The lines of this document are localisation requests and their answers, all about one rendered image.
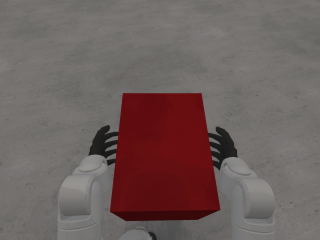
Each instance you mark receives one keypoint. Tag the robot left hand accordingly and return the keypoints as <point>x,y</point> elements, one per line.
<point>99,145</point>

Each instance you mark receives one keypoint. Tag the robot right forearm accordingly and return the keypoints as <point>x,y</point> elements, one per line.
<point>252,201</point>

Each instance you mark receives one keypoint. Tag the robot left thigh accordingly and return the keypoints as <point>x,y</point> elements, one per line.
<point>135,235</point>

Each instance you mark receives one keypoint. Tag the left robot shin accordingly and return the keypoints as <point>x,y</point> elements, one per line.
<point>142,228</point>

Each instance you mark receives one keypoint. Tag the robot right hand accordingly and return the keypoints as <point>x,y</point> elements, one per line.
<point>226,146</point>

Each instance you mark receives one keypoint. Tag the carton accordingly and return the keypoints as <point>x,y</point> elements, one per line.
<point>163,167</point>

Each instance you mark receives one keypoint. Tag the robot left forearm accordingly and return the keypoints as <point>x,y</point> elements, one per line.
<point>79,211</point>

